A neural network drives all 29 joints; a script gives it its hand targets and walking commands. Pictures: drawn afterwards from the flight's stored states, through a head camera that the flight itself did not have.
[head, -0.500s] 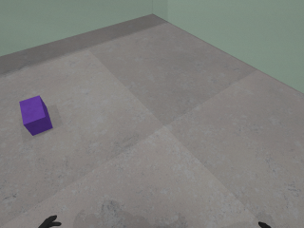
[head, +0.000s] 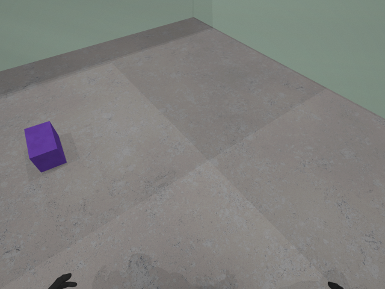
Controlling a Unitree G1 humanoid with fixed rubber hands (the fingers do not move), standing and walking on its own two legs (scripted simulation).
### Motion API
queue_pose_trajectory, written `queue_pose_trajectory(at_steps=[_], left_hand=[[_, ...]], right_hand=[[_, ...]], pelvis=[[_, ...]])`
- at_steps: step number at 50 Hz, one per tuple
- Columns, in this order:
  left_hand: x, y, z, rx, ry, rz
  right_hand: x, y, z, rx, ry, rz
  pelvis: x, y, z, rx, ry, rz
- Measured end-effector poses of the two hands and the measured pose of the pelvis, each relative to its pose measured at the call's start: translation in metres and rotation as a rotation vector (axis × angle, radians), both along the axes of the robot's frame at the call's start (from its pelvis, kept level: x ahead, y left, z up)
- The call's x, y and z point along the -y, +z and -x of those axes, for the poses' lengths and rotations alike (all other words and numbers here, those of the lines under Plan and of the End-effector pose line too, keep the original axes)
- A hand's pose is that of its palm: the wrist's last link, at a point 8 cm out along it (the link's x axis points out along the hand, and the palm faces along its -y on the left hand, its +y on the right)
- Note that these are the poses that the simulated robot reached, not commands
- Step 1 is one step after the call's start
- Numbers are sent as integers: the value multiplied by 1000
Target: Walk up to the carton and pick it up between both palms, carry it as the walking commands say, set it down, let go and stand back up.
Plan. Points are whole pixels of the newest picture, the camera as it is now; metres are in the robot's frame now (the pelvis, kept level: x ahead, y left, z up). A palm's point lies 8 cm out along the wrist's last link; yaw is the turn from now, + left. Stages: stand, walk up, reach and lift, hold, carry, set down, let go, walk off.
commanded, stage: stand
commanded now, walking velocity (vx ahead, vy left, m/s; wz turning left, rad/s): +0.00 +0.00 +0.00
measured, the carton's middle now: (45, 145) +1.05 +1.02 -0.71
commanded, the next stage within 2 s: walk up in 0.06 s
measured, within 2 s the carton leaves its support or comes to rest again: neither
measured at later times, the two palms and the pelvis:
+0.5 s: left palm out of the picture +0.04 +0.27 -0.11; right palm out of the picture +0.08 -0.32 -0.14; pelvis -0.02 -0.04 -0.01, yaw +9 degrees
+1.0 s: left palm out of the picture -0.13 +0.35 -0.16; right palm (222, 234) +0.27 -0.06 -0.12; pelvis +0.02 +0.10 -0.03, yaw +25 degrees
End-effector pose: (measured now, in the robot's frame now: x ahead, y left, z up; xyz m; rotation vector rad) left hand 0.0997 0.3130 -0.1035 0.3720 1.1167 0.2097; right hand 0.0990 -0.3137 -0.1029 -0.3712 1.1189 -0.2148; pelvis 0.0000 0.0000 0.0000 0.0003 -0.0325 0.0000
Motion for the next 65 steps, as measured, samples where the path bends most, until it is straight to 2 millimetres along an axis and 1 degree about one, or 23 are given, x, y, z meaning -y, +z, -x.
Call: queue_pose_trajectory(at_steps=[12,15,18,20,22,24,27,29,31,36,39,42,44,46,48,49,50,52,55,58,60,62,65], left_hand=[[0,0,-1,-2,2,-1],[2,1,-4,11,42,7],[11,4,-1,38,66,-6],[19,3,7,35,86,-12],[27,-2,21,29,117,-22],[35,-7,45,-4,151,-28],[48,-9,84,-59,215,-10],[53,-7,109,-82,270,-5],[55,-4,138,-110,325,-4],[53,4,199,-152,455,4],[48,5,228,-172,525,18],[37,-1,251,-200,584,45],[25,-9,260,-220,613,71],[8,-23,263,-234,631,105],[-14,-44,256,-239,618,135],[-26,-52,245,-227,604,147],[-38,-57,228,-198,585,157],[-62,-56,180,-102,542,172],[-93,-45,104,44,484,188],[-119,-34,40,132,445,198],[-134,-27,1,176,426,201],[-148,-21,-38,219,410,203],[-168,-13,-96,284,390,202]], right_hand=[[0,0,-1,-2,-1,1],[5,-2,13,-50,-33,10],[9,-11,27,-115,-31,-16],[11,-19,32,-148,-14,-36],[13,-30,30,-164,19,-54],[10,-39,22,-164,63,-68],[-2,-42,5,-155,125,-101],[-13,-41,-11,-141,178,-139],[-28,-35,-32,-105,230,-178],[-76,-20,-89,-8,367,-232],[-117,-10,-124,41,449,-252],[-166,-1,-157,94,533,-267],[-201,3,-175,126,581,-264],[-232,3,-188,152,610,-245],[-252,-6,-192,171,610,-205],[-255,-11,-186,157,596,-184],[-254,-14,-175,124,575,-163],[-245,-18,-147,25,518,-124],[-230,-15,-108,-118,427,-72],[-223,-9,-84,-218,358,-38],[-225,-6,-76,-271,328,-23],[-229,-6,-75,-315,308,-16],[-241,-10,-87,-365,291,-17]], pelvis=[[0,0,-2,-1,0,0],[4,0,1,-14,44,12],[12,-1,6,-23,89,18],[20,-3,9,-31,109,13],[30,-9,11,-38,126,-2],[38,-13,15,-35,149,-9],[42,-10,19,-22,195,-7],[41,-8,19,-21,227,-10],[38,-5,16,-21,252,-21],[20,2,8,-18,308,-40],[2,3,3,-23,339,-45],[-22,0,-2,-30,366,-37],[-42,-4,-6,-39,384,-22],[-65,-12,-12,-47,402,-3],[-88,-26,-18,-45,420,19],[-97,-29,-21,-41,427,20],[-104,-29,-24,-38,434,22],[-117,-22,-35,-33,455,26],[-136,-11,-54,-27,490,23],[-154,-4,-76,-23,518,24],[-165,-3,-93,-22,533,26],[-175,-2,-111,-22,547,29],[-190,-6,-143,-27,563,29]])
